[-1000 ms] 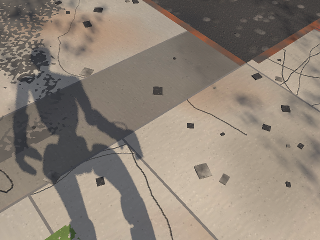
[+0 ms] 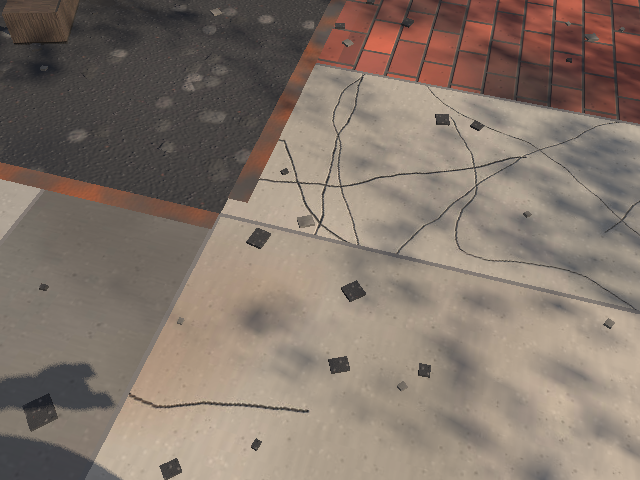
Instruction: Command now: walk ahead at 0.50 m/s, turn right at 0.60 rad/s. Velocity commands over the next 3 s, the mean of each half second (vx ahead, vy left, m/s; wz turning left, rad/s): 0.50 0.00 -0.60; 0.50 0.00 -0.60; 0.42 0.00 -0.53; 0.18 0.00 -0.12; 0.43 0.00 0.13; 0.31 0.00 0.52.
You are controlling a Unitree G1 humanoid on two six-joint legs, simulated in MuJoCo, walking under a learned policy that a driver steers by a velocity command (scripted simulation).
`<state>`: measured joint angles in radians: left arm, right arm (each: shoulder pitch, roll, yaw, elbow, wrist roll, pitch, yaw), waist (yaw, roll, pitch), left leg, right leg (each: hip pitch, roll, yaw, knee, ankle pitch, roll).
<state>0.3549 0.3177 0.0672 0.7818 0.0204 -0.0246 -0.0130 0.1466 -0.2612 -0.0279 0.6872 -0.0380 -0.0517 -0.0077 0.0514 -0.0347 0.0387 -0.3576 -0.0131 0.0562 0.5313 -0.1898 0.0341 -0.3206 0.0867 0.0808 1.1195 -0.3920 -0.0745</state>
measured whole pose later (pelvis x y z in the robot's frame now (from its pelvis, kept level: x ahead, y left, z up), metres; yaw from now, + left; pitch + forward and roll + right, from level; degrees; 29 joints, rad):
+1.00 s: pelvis +0.53 -0.14 -0.01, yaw -36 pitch +1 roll +0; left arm 0.43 0.31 0.07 0.82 0.00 -0.04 0.00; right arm 0.07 -0.27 -0.02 0.65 -0.04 -0.06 0.00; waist 0.08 -0.01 0.04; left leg -0.45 -0.01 0.02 0.59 -0.15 0.03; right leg -0.14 0.15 0.19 0.87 -0.49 -0.09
